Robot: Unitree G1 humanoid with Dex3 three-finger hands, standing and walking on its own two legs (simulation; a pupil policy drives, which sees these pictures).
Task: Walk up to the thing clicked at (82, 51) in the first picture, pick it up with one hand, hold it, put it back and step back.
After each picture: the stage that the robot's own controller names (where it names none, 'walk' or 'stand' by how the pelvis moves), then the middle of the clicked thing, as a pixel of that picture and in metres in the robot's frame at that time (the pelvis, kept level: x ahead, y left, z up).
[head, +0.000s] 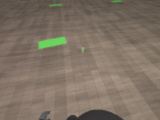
stand; (82, 50) +1.50 +0.15 -0.72
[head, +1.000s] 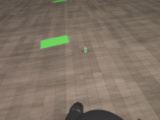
walk; (85, 50) +1.38 +0.18 -0.72
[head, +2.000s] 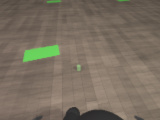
walk; (78, 67) +0.89 +0.19 -0.70
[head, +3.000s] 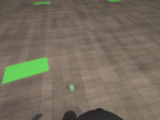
walk; (72, 88) +0.51 +0.19 -0.71
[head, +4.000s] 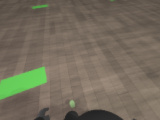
stand; (72, 104) +0.29 +0.20 -0.70
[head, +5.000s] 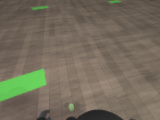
stand; (71, 107) +0.27 +0.19 -0.73
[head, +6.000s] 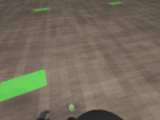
stand; (71, 107) +0.27 +0.20 -0.73
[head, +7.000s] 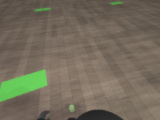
stand; (72, 108) +0.27 +0.19 -0.73
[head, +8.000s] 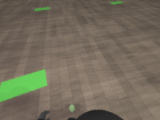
stand; (72, 108) +0.26 +0.19 -0.73
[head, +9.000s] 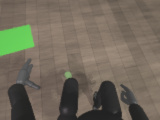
go down; (68, 75) +0.35 +0.18 -0.43
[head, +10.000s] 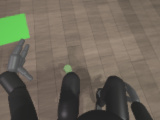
go down; (68, 69) +0.38 +0.19 -0.32
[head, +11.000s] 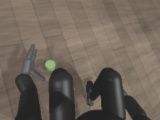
close in; (50, 65) +0.37 +0.21 -0.24
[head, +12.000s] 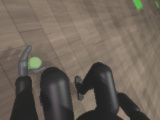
close; (34, 64) +0.37 +0.22 -0.22
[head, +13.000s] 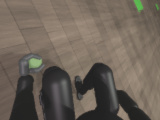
lift; (34, 63) +0.37 +0.22 -0.23
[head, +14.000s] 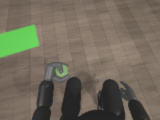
lift; (62, 73) +0.31 +0.19 -0.04
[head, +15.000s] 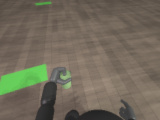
hold; (65, 79) +0.30 +0.16 +0.01
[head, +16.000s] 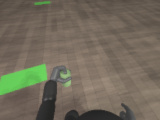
hold; (65, 78) +0.32 +0.17 +0.00
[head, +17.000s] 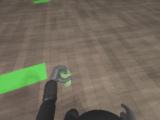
hold; (66, 78) +0.32 +0.17 -0.01
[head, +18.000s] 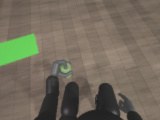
crouch; (66, 70) +0.36 +0.16 -0.08
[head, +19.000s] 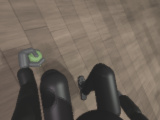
lower; (36, 59) +0.40 +0.22 -0.22
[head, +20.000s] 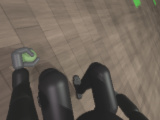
lower; (28, 58) +0.41 +0.24 -0.23
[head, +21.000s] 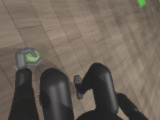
lower; (32, 58) +0.40 +0.23 -0.23
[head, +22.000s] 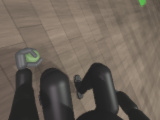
lower; (32, 58) +0.40 +0.23 -0.23
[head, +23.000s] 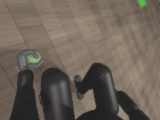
loosen; (33, 59) +0.39 +0.23 -0.23
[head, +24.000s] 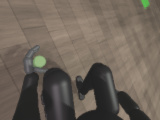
withdraw; (38, 63) +0.37 +0.20 -0.23
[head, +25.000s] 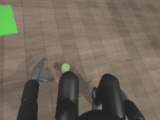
withdraw; (65, 68) +0.39 +0.17 -0.29
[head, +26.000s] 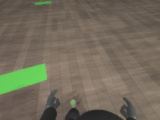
stand; (73, 103) +0.30 +0.15 -0.65
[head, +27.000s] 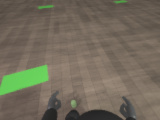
stand; (73, 103) +0.32 +0.16 -0.67
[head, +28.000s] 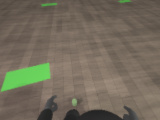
stand; (74, 102) +0.32 +0.15 -0.68
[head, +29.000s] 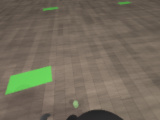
walk; (75, 104) +0.32 +0.16 -0.72
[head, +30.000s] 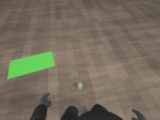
walk; (80, 86) +0.45 +0.07 -0.69
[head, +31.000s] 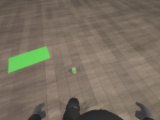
walk; (74, 70) +0.71 +0.23 -0.68
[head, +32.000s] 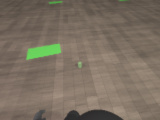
stand; (79, 64) +0.97 +0.17 -0.70
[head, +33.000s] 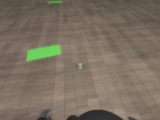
stand; (80, 66) +0.95 +0.15 -0.73
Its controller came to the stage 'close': yes
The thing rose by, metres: 0.72
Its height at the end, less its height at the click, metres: +0.00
